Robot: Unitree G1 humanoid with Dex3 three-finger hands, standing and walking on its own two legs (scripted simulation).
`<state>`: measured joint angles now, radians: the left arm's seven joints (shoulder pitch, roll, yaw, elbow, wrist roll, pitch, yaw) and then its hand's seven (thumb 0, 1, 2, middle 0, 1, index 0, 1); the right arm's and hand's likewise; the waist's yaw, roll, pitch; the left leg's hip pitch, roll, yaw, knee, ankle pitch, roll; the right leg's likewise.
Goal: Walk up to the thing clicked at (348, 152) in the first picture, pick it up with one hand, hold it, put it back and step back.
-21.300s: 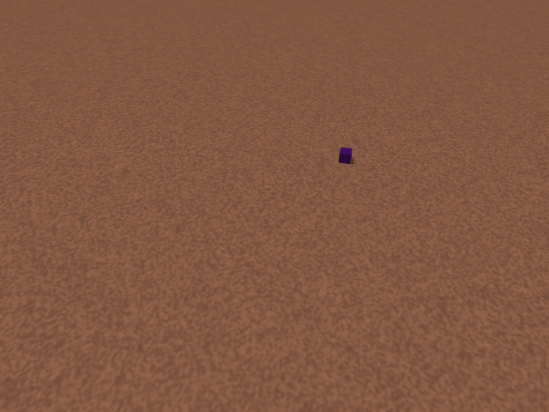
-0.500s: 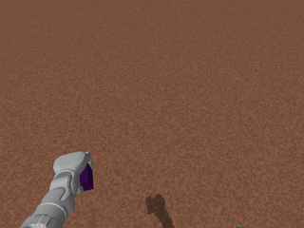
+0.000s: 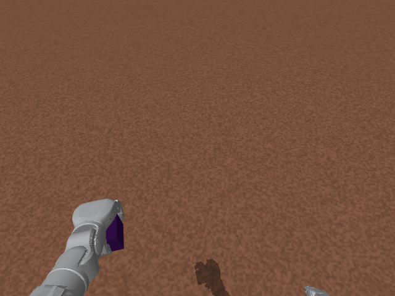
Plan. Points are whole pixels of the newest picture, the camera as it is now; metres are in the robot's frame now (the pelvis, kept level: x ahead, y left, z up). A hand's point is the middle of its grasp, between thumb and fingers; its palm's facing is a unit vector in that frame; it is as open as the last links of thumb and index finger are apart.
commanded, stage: hold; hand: left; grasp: from above
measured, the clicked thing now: (106, 233) +0.31 +0.22 -0.08
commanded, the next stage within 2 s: crouch in 0.96 s
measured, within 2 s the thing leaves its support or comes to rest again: neither
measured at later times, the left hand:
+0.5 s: hand (98, 239) +0.28 +0.22 -0.04, palm faces -0.44 -0.10 -0.89, open 9.6 cm
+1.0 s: hand (96, 235) +0.29 +0.23 -0.04, palm faces -0.42 -0.09 -0.90, open 9.6 cm
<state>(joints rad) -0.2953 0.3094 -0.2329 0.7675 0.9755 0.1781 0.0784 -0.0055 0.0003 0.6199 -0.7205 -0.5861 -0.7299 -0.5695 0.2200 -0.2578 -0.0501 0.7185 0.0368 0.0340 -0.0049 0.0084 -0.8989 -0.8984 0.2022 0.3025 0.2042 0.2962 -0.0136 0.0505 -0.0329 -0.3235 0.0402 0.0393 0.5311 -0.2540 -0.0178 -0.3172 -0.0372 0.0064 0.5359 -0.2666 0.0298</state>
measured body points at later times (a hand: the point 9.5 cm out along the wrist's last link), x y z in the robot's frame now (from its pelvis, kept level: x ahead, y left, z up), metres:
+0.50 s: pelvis -0.01 +0.00 +0.00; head +0.00 -0.02 +0.45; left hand +0.30 +0.22 +0.01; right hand +0.14 -0.25 -0.11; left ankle +0.01 +0.13 -0.73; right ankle +0.01 -0.14 -0.73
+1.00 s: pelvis -0.01 +0.00 +0.00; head +0.00 -0.02 +0.45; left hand +0.31 +0.23 +0.01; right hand +0.13 -0.25 -0.12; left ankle +0.01 +0.13 -0.73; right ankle +0.01 -0.14 -0.73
